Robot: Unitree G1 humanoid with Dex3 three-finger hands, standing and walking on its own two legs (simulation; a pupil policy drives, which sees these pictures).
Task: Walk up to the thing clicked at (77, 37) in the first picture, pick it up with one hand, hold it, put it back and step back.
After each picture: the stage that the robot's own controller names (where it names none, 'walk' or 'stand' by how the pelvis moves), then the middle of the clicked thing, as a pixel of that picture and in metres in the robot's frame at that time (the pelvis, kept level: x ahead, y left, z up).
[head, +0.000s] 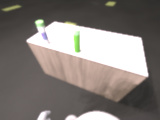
stand; (76, 41) +0.69 +0.16 +0.06
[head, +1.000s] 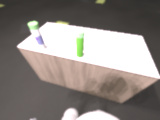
walk; (79, 44) +0.59 +0.11 +0.09
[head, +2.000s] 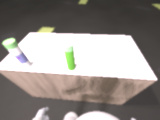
stand; (69, 57) +0.45 +0.17 +0.08
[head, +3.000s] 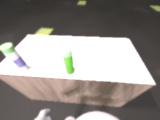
stand; (68, 61) +0.42 +0.18 +0.06
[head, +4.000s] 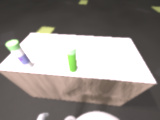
stand; (72, 59) +0.45 +0.16 +0.06
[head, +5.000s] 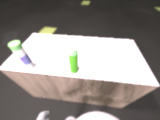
stand; (73, 60) +0.44 +0.15 +0.06
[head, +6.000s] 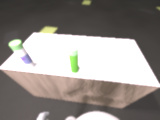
stand; (74, 60) +0.44 +0.14 +0.06
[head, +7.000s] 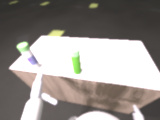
rise first; (76, 61) +0.43 +0.15 +0.07
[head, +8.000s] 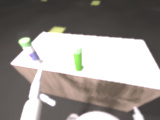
go down; (78, 58) +0.45 +0.14 +0.07
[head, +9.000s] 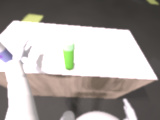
go down; (68, 56) +0.42 +0.13 +0.10
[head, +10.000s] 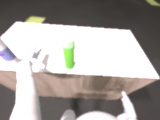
close in; (68, 54) +0.43 +0.13 +0.12
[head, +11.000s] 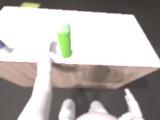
close in; (64, 41) +0.47 +0.14 +0.15
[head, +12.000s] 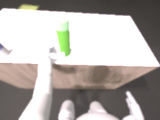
lift; (63, 39) +0.49 +0.14 +0.15
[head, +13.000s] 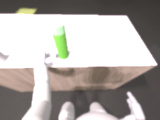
lift; (61, 42) +0.48 +0.15 +0.15
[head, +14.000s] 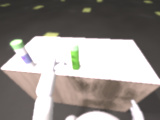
lift; (75, 56) +0.48 +0.13 +0.10
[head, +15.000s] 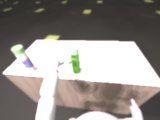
stand; (75, 60) +0.46 +0.13 +0.09
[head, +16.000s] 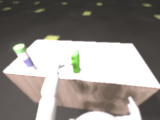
stand; (75, 60) +0.47 +0.13 +0.08
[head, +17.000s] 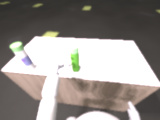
stand; (74, 59) +0.46 +0.13 +0.08
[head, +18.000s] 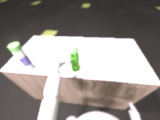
stand; (74, 58) +0.46 +0.13 +0.08
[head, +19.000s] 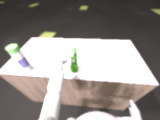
crouch; (72, 59) +0.46 +0.14 +0.08
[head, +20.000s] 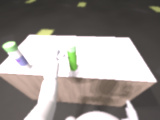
crouch; (72, 57) +0.47 +0.14 +0.08
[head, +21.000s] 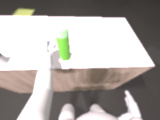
lower; (63, 45) +0.48 +0.13 +0.13
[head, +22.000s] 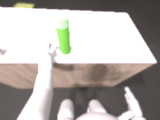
lower; (63, 37) +0.50 +0.13 +0.16
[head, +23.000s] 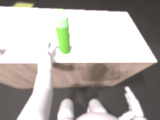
lower; (63, 36) +0.50 +0.13 +0.16
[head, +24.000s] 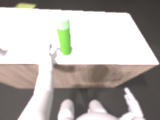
lower; (64, 38) +0.49 +0.13 +0.16
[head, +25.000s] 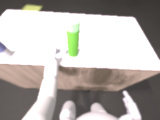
open; (73, 40) +0.49 +0.10 +0.15
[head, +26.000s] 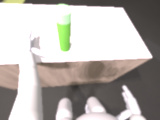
sink last; (64, 33) +0.51 +0.10 +0.16
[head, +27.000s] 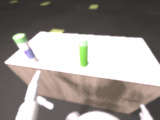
sink last; (83, 53) +0.48 +0.09 +0.13
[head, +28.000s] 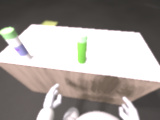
stand; (81, 49) +0.48 +0.09 +0.13
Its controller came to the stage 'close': yes
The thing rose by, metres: 0.00
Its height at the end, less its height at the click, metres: +0.00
